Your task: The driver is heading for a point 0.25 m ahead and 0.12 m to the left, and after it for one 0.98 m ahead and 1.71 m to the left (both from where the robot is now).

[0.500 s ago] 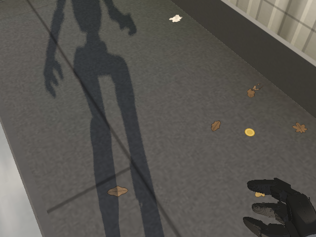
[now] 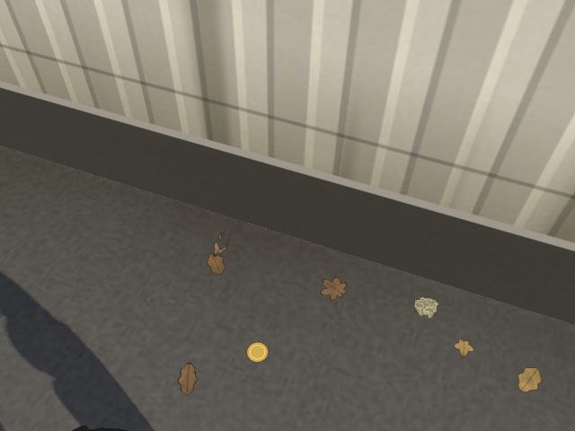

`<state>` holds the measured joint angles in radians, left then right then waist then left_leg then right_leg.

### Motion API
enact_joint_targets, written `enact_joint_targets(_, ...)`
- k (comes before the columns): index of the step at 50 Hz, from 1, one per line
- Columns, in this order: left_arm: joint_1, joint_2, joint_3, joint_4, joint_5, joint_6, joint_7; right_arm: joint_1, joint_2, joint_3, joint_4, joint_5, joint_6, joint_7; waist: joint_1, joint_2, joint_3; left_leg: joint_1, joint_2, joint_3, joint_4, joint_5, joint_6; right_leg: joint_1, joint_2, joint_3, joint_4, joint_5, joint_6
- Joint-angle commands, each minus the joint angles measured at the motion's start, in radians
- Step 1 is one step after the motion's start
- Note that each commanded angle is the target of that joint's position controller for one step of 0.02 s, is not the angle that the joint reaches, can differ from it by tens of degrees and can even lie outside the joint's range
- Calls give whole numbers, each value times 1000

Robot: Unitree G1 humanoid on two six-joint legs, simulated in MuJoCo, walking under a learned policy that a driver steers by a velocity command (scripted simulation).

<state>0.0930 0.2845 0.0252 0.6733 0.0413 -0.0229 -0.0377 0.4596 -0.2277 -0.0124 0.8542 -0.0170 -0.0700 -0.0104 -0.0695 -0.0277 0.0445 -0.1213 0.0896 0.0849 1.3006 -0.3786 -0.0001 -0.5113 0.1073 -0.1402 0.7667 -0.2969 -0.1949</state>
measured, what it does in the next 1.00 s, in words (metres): walks ahead, turning left: left foot, then right foot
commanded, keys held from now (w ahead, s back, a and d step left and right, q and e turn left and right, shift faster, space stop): w+q+shift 1.00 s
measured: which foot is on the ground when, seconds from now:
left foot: up 0.00-0.38, down 0.40-0.76, up 0.78-1.00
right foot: down 0.00-0.40, up 0.42-0.74, down 0.76-1.00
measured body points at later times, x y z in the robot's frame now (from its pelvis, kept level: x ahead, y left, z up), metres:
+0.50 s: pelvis +0.45 +0.09 +0.02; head +0.48 +0.08 +0.47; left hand +0.51 +0.36 -0.08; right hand +0.58 -0.18 -0.12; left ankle +0.51 +0.12 -0.70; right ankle +0.31 -0.08 -0.54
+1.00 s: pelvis +0.78 +0.18 +0.04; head +0.84 +0.20 +0.49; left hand +0.61 +0.43 -0.05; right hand +1.00 +0.06 -0.11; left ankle +0.68 +0.28 -0.56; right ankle +0.87 +0.07 -0.70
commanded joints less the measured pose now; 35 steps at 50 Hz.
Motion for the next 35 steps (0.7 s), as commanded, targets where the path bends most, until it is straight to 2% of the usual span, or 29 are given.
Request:
enact_joint_targets(1,245,178,74,29,-2,-19,48,-105,-172,-26,-153,19,-32,7,123,91,-88,-677,25,-116,216,92,33,585,-407,642,-526,-68,-128)
enact_joint_targets(2,218,147,62,38,1,-41,49,-81,-149,-21,-130,8,-14,15,78,121,-48,-598,43,-147,163,97,31,445,-386,552,-550,-10,-103)
enact_joint_targets(3,209,121,52,47,-8,-66,49,-54,-124,-16,-108,-6,12,25,41,126,-15,-507,64,-167,95,110,24,316,-366,478,-599,-17,-76)
enact_joint_targets(4,205,99,44,66,-15,-85,46,-43,-108,-17,-93,-9,32,36,15,113,18,-490,74,-184,40,114,21,265,-338,401,-624,5,-46)
enact_joint_targets(5,204,98,44,82,-23,-100,40,-60,-94,-17,-93,-8,44,46,7,75,45,-515,79,-184,-13,142,20,243,-317,334,-654,30,-22)
enact_joint_targets(7,239,82,43,112,-21,-124,18,-175,-96,-24,-118,8,53,52,44,48,100,-569,68,-163,-147,277,43,252,-256,183,-694,222,47)
enact_joint_targets(9,243,78,42,128,-26,-136,9,-269,-78,-19,-146,12,43,62,63,21,101,-577,37,-102,-300,405,68,288,-201,44,-717,383,94)
enact_joint_targets(10,253,71,39,136,-28,-142,10,-307,-76,-18,-153,14,36,67,75,24,97,-566,18,-60,-367,460,81,320,-186,-6,-723,482,114)
enact_joint_targets(12,293,53,27,157,-38,-153,18,-369,-66,-12,-164,5,27,79,94,23,89,-536,-17,10,-509,569,112,401,-205,-63,-738,672,143)
enact_joint_targets(13,306,67,25,167,-39,-158,24,-410,-60,-7,-178,2,19,87,95,7,91,-492,-37,43,-588,617,133,426,-222,-79,-749,782,157)
enact_joint_targets(15,328,115,32,171,-36,-144,50,-405,-88,-14,-160,-3,16,97,81,-33,27,-413,-124,115,-662,608,153,557,-232,-111,-661,1164,192)
enact_joint_targets(16,328,145,39,173,-30,-130,65,-360,-113,-19,-142,-5,20,96,41,-64,-21,-368,-159,128,-679,554,162,624,-249,-114,-564,1337,207)
enact_joint_targets(18,254,196,56,146,-1,-85,91,-109,-183,-47,-70,3,27,83,-117,-124,-169,-147,-219,114,-671,383,191,662,-285,-93,-203,1549,209)
enact_joint_targets(19,178,217,64,121,8,-70,96,103,-227,-70,-7,3,25,69,-220,-128,-232,43,-207,45,-681,290,237,561,-299,-72,96,1489,188)
enact_joint_targets(20,85,190,62,101,-1,-67,77,234,-253,-96,41,9,22,49,-278,-44,-206,168,-154,-34,-786,266,297,393,-191,-93,517,995,171)
enact_joint_targets(21,75,-8,6,16,20,-98,59,151,-322,-115,54,6,33,34,-107,282,-121,389,-3,-306,-618,525,370,-150,-22,-14,916,-185,201)
enact_joint_targets(22,166,-16,-19,-62,-27,-124,59,76,-378,-125,16,-24,41,26,-30,298,-344,561,153,-783,-857,231,541,-369,-21,199,1066,-230,209)
enact_joint_targets(23,123,38,-27,-62,-4,-143,50,16,-284,-109,-22,-22,39,24,-26,73,-276,442,165,-865,-1038,49,478,-373,-86,260,932,-98,173)
enact_joint_targets(24,110,59,-25,-55,3,-144,40,-37,-240,-98,-27,-17,37,22,26,-50,-146,245,135,-772,-1068,72,414,-324,-128,255,821,-27,169)
enact_joint_targets(25,82,38,-34,-62,34,-128,45,-81,-235,-93,-41,-5,31,24,71,-108,-77,81,94,-686,-1068,222,380,-267,-150,245,761,-46,180)
enact_joint_targets(26,94,32,-40,-72,53,-104,47,-105,-226,-85,-56,4,21,19,104,-126,-50,-35,55,-611,-1078,308,363,-209,-167,239,706,-60,198)
enact_joint_targets(27,90,28,-44,-86,60,-81,46,-117,-207,-73,-52,9,13,20,134,-122,-16,-156,5,-541,-1096,346,345,-149,-186,221,600,-70,213)
enact_joint_targets(29,3,31,-49,-143,48,-62,43,-133,-235,-75,-59,13,-4,25,130,-62,20,-295,-77,-438,-1127,471,326,-55,-192,160,344,-8,229)
enact_joint_targets(30,-75,27,-47,-172,13,-71,49,-134,-215,-70,-52,27,-8,18,104,-20,63,-356,-125,-391,-1132,520,308,-9,-191,140,238,74,238)
enact_joint_targets(31,-117,-3,-61,-188,-7,-72,53,-142,-210,-67,-55,37,-7,13,95,11,66,-422,-177,-322,-1115,597,266,99,-157,101,73,147,239)
enact_joint_targets(32,-160,-23,-68,-204,-21,-78,60,-124,-222,-73,-49,39,-8,16,57,30,50,-415,-207,-304,-1079,685,233,165,-119,73,-55,243,239)
enact_joint_targets(33,-150,-15,-65,-196,-30,-83,65,-90,-239,-83,-38,41,-12,25,28,63,5,-336,-206,-320,-1039,770,209,193,-86,75,-127,314,241)
enact_joint_targets(34,-55,-7,-58,-170,-45,-90,79,-75,-230,-91,-34,39,-16,26,37,110,-79,-267,-183,-347,-957,853,181,288,-65,113,-146,398,232)
enact_joint_targets(35,6,34,-43,-144,-40,-98,89,-96,-238,-96,-50,42,-20,25,58,111,-139,-179,-185,-357,-855,950,157,320,-56,144,-193,404,220)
